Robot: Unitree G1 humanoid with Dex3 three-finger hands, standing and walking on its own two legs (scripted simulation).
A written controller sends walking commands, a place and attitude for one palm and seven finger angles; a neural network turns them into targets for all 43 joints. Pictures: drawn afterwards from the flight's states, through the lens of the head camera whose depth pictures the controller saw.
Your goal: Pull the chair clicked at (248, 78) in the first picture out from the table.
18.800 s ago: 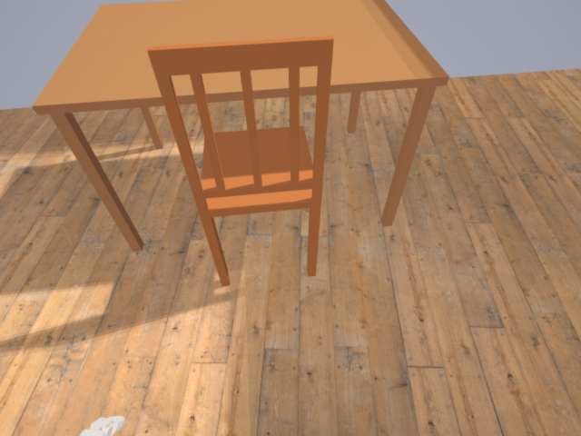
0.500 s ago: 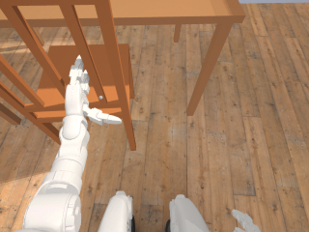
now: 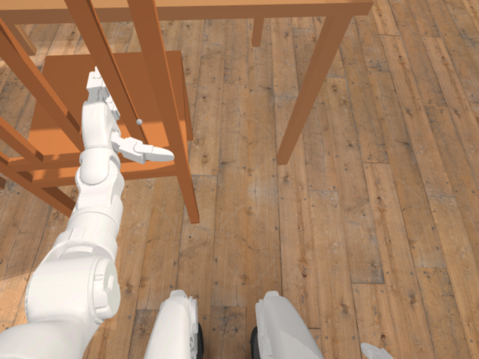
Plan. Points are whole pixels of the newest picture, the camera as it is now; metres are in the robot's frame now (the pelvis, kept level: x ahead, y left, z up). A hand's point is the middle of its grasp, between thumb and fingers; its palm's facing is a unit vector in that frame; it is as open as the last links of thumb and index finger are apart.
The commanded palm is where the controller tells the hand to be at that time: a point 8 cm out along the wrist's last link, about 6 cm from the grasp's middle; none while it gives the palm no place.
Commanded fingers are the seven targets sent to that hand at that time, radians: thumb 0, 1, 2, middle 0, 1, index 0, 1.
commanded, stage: push the fingers through the gap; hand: left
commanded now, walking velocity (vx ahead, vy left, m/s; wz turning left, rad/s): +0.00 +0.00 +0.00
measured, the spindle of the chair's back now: (47, 98) +0.52 +0.28 +0.07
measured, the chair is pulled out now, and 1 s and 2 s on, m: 0.00 0.00 0.02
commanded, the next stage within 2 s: hook a spindle and tug to test in 0.42 s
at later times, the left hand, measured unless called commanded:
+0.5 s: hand (143, 119) +0.50 +0.14 +0.05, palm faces +0.09 -1.00 -0.04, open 17.0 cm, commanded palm +0.47 +0.18 +0.04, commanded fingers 0.00 -0.50 0.30 -0.06 -0.08 -0.06 -0.08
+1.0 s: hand (139, 119) +0.50 +0.14 +0.04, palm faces +0.10 -0.99 -0.03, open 13.8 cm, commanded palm +0.46 +0.18 +0.04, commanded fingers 0.00 0.06 0.54 -0.50 -1.45 -0.50 -1.45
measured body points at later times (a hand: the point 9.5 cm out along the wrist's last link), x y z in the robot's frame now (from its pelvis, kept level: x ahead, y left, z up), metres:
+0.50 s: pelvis +0.00 +0.00 +0.01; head +0.14 +0.01 +0.43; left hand +0.48 +0.19 +0.05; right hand +0.06 -0.26 -0.12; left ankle +0.05 +0.11 -0.60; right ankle +0.02 -0.11 -0.60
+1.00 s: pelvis +0.00 -0.01 +0.00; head +0.15 +0.01 +0.43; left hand +0.48 +0.20 +0.05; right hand +0.06 -0.27 -0.12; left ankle +0.05 +0.11 -0.60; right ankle +0.02 -0.11 -0.60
